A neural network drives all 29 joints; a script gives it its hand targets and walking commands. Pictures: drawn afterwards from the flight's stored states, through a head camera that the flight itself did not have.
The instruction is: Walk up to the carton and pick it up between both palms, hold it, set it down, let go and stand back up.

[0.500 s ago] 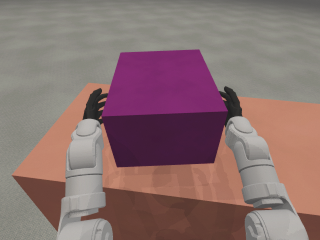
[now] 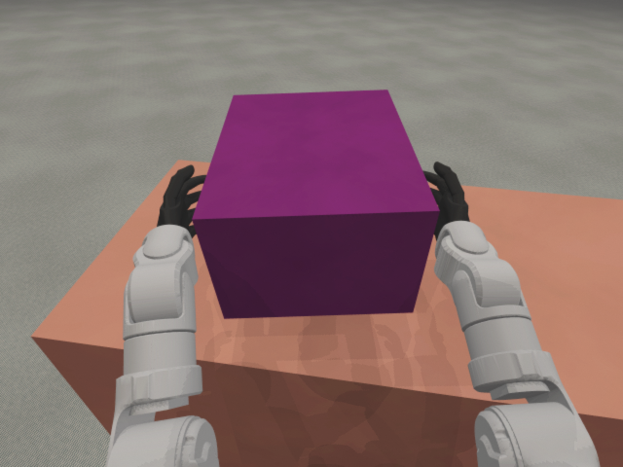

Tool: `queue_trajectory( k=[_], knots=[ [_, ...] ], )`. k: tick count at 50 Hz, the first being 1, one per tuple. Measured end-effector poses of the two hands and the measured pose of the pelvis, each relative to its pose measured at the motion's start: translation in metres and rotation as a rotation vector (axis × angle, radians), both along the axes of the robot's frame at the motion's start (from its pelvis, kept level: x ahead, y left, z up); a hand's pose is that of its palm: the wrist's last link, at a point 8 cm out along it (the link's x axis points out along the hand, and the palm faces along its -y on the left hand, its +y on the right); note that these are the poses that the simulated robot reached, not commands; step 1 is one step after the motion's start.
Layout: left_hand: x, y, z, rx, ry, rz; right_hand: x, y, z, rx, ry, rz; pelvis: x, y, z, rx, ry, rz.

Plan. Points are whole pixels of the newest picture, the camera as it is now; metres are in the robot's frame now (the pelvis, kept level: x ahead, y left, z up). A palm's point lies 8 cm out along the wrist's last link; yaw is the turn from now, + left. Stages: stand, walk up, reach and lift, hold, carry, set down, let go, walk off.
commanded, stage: hold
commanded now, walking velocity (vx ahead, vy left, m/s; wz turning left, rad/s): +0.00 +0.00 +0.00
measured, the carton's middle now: (314, 192) +0.45 +0.00 +0.17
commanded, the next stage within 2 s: none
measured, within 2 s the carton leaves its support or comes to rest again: neither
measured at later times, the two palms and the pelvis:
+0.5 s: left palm (184, 233) +0.35 +0.17 +0.18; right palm (455, 229) +0.35 -0.17 +0.18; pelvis +0.00 +0.00 +0.00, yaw +0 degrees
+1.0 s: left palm (176, 231) +0.35 +0.17 +0.18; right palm (449, 225) +0.36 -0.17 +0.18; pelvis +0.00 +0.00 +0.00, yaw +1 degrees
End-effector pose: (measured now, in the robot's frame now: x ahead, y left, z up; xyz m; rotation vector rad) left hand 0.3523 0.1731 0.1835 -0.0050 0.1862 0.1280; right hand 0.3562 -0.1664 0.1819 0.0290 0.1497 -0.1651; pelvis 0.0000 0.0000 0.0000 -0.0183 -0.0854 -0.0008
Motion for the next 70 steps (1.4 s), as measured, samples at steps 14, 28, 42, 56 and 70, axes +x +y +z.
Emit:
queue_trajectory(
  k=[14,28,42,56,70],
  knots=[
    [-0.003,-0.002,-0.003,-0.007,0.004,-0.007,-0.006,-0.002,0.000,-0.001,0.001,-0.011,-0.001,0.003,0.000,-0.001,-0.012,0.000],
    [0.000,-0.008,-0.004,0.009,0.005,-0.009,-0.004,-0.008,-0.006,-0.004,-0.001,-0.009,-0.003,0.000,0.000,0.001,-0.004,-0.002],
    [-0.001,-0.001,-0.004,-0.003,0.011,0.002,-0.001,-0.001,-0.003,-0.001,0.005,-0.002,-0.002,0.000,0.000,0.001,-0.002,0.009],
    [-0.002,-0.001,-0.003,0.007,-0.002,0.000,-0.002,-0.001,-0.002,0.002,-0.009,0.000,0.001,0.003,0.000,-0.002,-0.005,0.009],
    [-0.004,-0.006,-0.005,-0.001,0.009,-0.008,-0.007,-0.006,-0.003,-0.005,0.001,-0.009,-0.003,0.000,0.000,0.001,-0.011,0.006]
  ],
)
